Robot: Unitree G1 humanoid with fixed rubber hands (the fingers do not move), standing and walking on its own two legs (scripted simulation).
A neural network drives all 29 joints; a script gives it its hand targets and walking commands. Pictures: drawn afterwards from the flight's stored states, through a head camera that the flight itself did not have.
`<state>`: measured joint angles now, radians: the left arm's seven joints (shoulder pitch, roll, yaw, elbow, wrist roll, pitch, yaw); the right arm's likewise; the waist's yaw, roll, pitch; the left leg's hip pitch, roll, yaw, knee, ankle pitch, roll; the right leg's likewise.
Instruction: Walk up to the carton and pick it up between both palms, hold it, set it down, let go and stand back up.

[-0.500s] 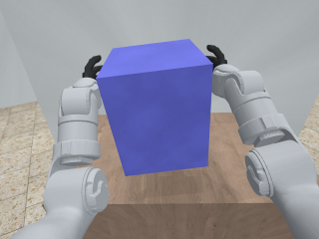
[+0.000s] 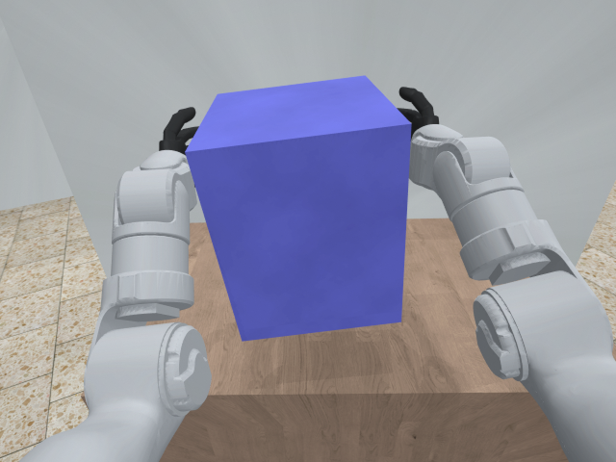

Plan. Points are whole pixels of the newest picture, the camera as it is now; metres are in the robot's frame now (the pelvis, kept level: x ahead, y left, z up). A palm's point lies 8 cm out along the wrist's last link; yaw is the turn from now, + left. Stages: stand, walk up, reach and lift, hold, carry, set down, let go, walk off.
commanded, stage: hold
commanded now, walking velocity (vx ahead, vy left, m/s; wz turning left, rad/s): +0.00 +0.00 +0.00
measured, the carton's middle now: (305, 203) +0.38 -0.01 +0.25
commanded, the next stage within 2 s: set down in 0.16 s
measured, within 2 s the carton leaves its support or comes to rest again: neither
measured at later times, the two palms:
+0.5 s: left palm (160, 143) +0.39 +0.16 +0.33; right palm (408, 127) +0.39 -0.13 +0.34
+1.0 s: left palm (185, 185) +0.41 +0.15 +0.27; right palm (404, 173) +0.41 -0.14 +0.27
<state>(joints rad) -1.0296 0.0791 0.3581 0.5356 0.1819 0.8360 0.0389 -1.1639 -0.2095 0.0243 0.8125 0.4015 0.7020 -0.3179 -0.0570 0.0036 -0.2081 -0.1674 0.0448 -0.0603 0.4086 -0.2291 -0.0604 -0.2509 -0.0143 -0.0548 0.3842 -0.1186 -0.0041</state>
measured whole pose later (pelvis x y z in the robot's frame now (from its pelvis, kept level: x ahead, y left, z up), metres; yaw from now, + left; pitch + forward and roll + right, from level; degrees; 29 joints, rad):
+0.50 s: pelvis +0.00 +0.00 +0.00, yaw +0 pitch -1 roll +0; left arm -1.10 0.08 0.50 0.56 0.29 0.69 -0.03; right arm -1.23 -0.09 -0.20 0.90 0.16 0.51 -0.24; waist -0.07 0.00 -0.20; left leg -0.17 0.04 -0.06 0.41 -0.24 -0.06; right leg -0.25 -0.01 -0.06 0.38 -0.13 0.00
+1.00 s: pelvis +0.01 +0.00 +0.00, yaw +1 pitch +0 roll -1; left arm -0.96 0.02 0.39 0.56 0.24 0.57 0.07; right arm -1.07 -0.13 -0.09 0.90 0.21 0.35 -0.20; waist -0.07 0.00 -0.14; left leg -0.17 0.04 -0.08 0.41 -0.24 -0.06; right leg -0.24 -0.01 -0.07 0.37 -0.13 0.00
